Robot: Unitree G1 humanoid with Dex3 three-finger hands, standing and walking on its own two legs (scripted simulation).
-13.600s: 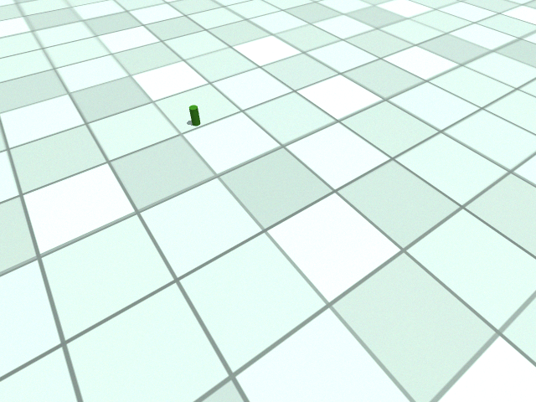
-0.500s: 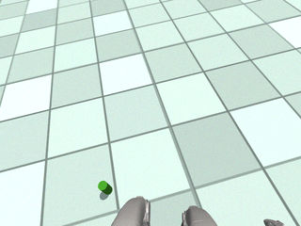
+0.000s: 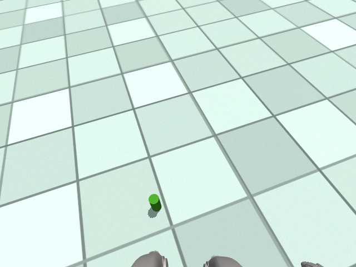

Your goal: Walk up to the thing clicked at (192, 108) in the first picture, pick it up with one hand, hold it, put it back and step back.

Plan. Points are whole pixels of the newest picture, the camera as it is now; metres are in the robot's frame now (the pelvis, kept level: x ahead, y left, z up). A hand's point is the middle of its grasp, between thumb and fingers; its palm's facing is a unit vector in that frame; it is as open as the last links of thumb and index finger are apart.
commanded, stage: walk up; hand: left
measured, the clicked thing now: (155, 203) +0.50 +0.16 -0.67
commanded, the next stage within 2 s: stand in 1.96 s
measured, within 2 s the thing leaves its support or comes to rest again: neither
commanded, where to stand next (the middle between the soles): +0.10 +0.03 m, yaw -3 degrees
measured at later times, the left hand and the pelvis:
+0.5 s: hand out of the picture +0.12 +0.37 -0.12, palm faces -0.13 -0.92 -0.38, open 7.3 cm; pelvis +0.01 +0.08 +0.03, yaw -6 degrees
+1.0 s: hand (72, 249) +0.19 +0.28 -0.12, palm faces -0.10 -0.94 -0.33, open 7.3 cm; pelvis +0.05 +0.04 +0.03, yaw -6 degrees
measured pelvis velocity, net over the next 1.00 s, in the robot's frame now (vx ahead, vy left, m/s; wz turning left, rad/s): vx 0.05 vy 0.04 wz -0.10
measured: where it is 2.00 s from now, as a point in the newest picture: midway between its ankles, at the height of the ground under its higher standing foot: outside the picture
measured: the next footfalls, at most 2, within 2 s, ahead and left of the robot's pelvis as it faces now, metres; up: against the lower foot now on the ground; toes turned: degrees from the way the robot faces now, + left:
right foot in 0.02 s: +0.04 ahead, -0.07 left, +0.00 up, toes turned -4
left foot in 0.24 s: +0.08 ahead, +0.19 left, +0.00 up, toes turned -4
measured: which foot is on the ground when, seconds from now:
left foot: down 0.00-0.04, up 0.06-0.22, down 0.24-1.00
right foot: up 0.00-0.00, down 0.02-0.26, up 0.28-0.64, down 0.66-1.00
